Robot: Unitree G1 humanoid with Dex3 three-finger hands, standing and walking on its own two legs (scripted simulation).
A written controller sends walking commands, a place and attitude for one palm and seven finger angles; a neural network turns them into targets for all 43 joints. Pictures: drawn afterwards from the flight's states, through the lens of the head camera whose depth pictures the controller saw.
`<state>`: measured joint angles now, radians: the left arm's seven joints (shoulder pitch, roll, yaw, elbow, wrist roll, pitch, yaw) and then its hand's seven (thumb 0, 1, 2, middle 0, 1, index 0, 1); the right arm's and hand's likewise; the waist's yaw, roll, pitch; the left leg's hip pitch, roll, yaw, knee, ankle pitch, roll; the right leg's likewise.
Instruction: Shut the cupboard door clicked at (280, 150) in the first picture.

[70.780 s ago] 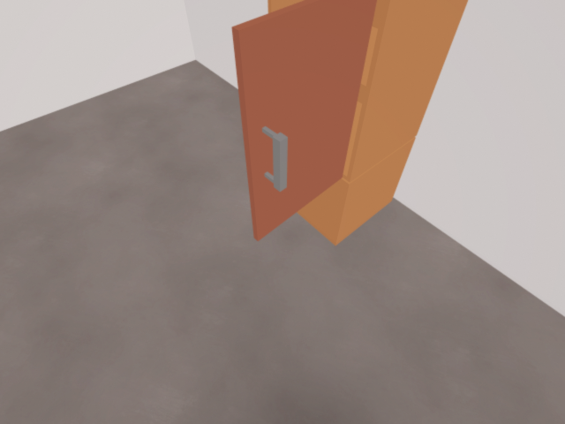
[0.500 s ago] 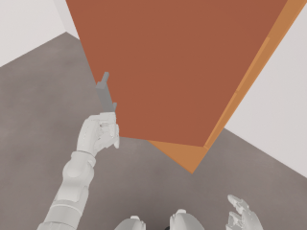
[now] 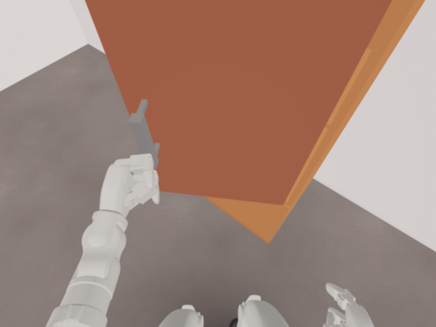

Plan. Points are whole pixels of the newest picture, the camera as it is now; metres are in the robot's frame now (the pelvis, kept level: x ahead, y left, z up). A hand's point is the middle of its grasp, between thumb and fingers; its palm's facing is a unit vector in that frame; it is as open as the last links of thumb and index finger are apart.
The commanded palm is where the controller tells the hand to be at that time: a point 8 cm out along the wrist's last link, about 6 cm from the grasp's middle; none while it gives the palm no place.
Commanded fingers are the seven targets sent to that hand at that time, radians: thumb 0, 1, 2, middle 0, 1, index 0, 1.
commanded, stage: push the door shut along its arc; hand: left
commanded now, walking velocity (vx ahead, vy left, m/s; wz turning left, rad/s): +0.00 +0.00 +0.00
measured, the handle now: (148, 135) +0.47 +0.16 +0.04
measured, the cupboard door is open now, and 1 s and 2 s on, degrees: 31 16 0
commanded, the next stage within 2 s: pull the fist back off the door in 1.86 s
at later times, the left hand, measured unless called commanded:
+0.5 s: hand (163, 154) +0.43 +0.12 +0.04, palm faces -0.25 -0.97 -0.02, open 3.1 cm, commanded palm +0.42 +0.17 +0.04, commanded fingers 0.00 0.90 0.90 -1.30 -1.50 -1.30 -1.50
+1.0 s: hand (181, 133) +0.48 +0.09 +0.04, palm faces -0.36 -0.93 -0.03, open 3.1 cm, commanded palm +0.48 +0.14 +0.04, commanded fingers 0.00 0.90 0.90 -1.30 -1.50 -1.30 -1.50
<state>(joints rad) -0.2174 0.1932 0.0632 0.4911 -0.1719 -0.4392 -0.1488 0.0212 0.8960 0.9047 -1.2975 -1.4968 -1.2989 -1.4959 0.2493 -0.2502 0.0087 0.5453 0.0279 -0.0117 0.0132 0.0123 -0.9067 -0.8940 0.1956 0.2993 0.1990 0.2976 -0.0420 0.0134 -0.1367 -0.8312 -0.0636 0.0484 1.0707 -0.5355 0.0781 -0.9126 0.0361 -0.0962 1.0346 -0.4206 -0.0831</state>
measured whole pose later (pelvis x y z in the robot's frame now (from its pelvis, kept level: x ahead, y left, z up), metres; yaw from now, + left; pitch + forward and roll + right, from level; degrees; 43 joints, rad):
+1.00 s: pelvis +0.00 +0.02 -0.02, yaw -1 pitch +23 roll -2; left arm -0.87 0.31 0.14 1.09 -0.12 -0.43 -0.31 0.02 0.90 0.90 -1.30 -1.50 -1.30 -1.50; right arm 0.34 -0.27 0.02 0.60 0.02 0.04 0.03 0.01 -0.91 -0.89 0.20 0.30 0.20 0.30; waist -0.17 0.03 -0.13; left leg -0.99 -0.06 0.06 1.15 -0.55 0.11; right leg -1.06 0.03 -0.09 1.08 -0.42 -0.05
